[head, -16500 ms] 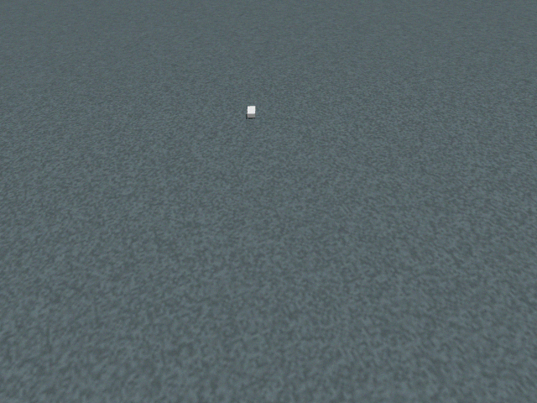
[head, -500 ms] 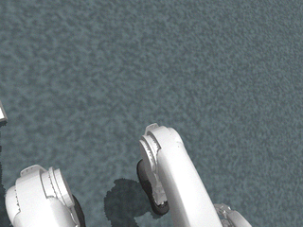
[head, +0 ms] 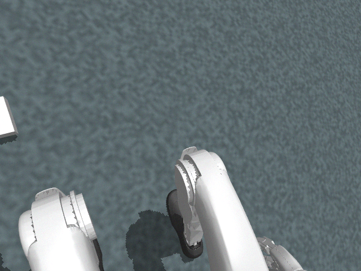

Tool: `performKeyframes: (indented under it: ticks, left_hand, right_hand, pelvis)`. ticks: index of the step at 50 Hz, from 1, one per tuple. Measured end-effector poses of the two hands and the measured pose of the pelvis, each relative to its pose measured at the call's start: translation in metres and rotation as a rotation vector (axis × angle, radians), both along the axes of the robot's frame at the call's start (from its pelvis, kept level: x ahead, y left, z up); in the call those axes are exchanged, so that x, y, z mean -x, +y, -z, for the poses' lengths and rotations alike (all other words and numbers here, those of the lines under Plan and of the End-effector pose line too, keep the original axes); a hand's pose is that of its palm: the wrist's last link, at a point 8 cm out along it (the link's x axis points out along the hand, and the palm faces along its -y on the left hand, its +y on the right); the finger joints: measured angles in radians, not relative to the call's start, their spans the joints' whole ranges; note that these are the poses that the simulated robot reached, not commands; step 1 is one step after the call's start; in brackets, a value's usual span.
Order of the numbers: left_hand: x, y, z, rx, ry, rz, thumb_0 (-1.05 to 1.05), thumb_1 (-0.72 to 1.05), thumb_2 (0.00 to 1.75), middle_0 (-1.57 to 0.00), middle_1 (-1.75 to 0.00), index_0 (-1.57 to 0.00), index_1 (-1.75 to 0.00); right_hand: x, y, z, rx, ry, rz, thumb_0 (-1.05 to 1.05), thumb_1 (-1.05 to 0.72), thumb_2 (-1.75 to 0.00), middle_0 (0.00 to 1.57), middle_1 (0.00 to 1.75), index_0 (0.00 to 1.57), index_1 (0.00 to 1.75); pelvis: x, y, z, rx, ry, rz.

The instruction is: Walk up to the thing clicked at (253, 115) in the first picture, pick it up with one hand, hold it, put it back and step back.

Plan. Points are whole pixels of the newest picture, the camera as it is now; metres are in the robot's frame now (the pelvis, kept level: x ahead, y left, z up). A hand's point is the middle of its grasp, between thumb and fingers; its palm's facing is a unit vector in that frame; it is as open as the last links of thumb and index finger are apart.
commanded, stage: rest palm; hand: left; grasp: from above
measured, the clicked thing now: out of the picture +0.51 +0.31 -0.31
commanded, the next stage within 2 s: close in 1.70 s
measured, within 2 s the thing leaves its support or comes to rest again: neither
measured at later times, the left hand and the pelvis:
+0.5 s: hand out of the picture +0.49 +0.30 -0.23, palm faces -0.45 -0.10 -0.89, open 14.4 cm; pelvis +0.00 +0.00 -0.01, yaw -2 degrees
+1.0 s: hand out of the picture +0.49 +0.30 -0.26, palm faces -0.47 -0.13 -0.87, open 14.5 cm; pelvis +0.00 +0.01 -0.01, yaw -4 degrees
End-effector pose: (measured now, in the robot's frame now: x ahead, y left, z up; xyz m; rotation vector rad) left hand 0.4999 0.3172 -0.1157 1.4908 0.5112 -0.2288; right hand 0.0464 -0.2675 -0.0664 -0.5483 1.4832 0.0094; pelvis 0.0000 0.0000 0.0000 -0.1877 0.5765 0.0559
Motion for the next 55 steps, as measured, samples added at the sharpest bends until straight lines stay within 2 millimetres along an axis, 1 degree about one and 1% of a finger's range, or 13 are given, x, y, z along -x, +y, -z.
performKeyframes:
  ticks: [6,13,20,26,31,44,55]
  left_hand:
    - [0.003,-0.007,0.012,0.011,0.02,0.007,0.0,-0.52,1.03,-0.09,-1.01,-0.08,-1.01]
    - [0.008,-0.013,0.033,0.017,0.043,0.008,0.0,-0.53,1.04,-0.09,-0.96,-0.07,-0.98]
    - [0.005,-0.016,0.05,0.015,0.024,0.0,0.0,-0.54,1.04,-0.09,-0.94,-0.06,-0.96]
    - [0.0,-0.019,0.062,0.009,0.006,-0.023,0.0,-0.55,1.04,-0.09,-0.93,-0.06,-0.95]
    - [-0.002,-0.02,0.068,0.011,0.005,-0.046,0.0,-0.55,1.04,-0.09,-0.92,-0.06,-0.95]
    - [0.002,-0.011,0.08,0.019,0.022,-0.066,0.0,-0.57,1.05,-0.08,-0.91,-0.05,-0.95]
    - [0.005,-0.014,0.086,0.028,0.016,-0.038,0.0,-0.57,1.05,-0.08,-0.92,-0.05,-0.95]
  right_hand:
    - [0.001,0.004,-0.005,0.004,-0.002,-0.005,0.0,-0.9,-0.89,0.21,0.3,0.2,0.3]
    - [0.014,0.009,-0.007,-0.001,0.016,-0.013,0.0,-0.89,-0.89,0.21,0.3,0.2,0.3]
    - [0.03,0.013,-0.007,-0.009,0.055,-0.024,0.0,-0.89,-0.89,0.21,0.3,0.2,0.3]
    - [0.037,0.017,-0.008,-0.025,0.073,-0.036,0.0,-0.89,-0.89,0.21,0.3,0.2,0.3]
    - [0.035,0.019,-0.008,-0.04,0.072,-0.051,0.0,-0.89,-0.89,0.21,0.3,0.2,0.3]
    - [0.023,0.017,-0.01,-0.035,0.077,-0.094,0.0,-0.9,-0.9,0.21,0.3,0.2,0.3]
    - [0.014,0.017,-0.013,-0.038,0.073,-0.133,0.0,-0.9,-0.9,0.2,0.3,0.2,0.3]
  pelvis:
    - [0.0,0.002,-0.001,0.007,-0.001,0.001]
    - [0.003,0.003,0.001,0.01,-0.014,0.008]
    - [0.002,0.003,0.007,0.015,-0.026,0.019]
    - [0.0,0.003,0.011,0.021,-0.034,0.028]
    - [-0.001,0.004,0.013,0.028,-0.039,0.034]
    - [-0.004,0.005,0.013,0.043,-0.042,0.039]
    - [-0.003,0.006,0.012,0.051,-0.051,0.041]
